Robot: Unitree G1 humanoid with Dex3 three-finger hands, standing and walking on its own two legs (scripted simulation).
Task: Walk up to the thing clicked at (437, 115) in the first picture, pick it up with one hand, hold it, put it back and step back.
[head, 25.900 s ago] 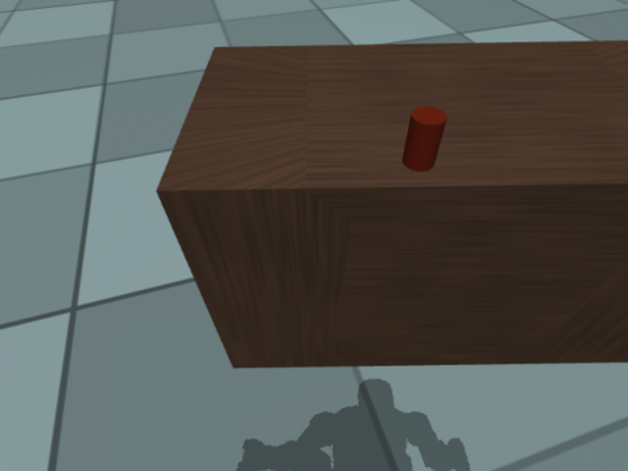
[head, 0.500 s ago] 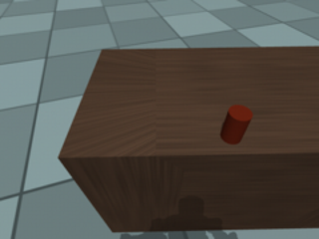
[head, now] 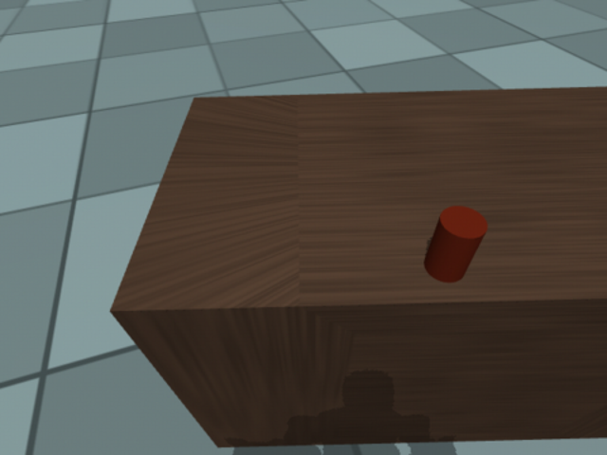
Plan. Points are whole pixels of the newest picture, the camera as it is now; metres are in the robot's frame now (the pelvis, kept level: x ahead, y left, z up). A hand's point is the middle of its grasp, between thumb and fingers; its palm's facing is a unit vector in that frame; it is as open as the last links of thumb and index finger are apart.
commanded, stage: home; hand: right
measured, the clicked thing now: (453, 245) +0.39 -0.19 +0.07
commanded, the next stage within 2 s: stand in 0.36 s
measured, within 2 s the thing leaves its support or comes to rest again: neither
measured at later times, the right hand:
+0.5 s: hand out of the picture +0.06 -0.26 -0.16, palm faces -0.05 +0.94 -0.35, open 17.3 cm
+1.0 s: hand out of the picture +0.06 -0.26 -0.16, palm faces -0.03 +0.94 -0.35, open 8.0 cm
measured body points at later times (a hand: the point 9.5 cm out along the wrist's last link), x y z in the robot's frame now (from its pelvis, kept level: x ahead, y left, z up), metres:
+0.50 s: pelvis +0.00 +0.00 +0.00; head +0.00 -0.01 +0.45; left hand +0.07 +0.30 -0.13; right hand +0.07 -0.31 -0.13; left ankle -0.02 +0.13 -0.75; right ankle +0.02 -0.11 -0.75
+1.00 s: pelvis +0.00 +0.00 +0.00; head +0.00 -0.01 +0.45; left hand +0.07 +0.30 -0.13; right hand +0.06 -0.31 -0.13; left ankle -0.02 +0.13 -0.75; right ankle +0.02 -0.11 -0.75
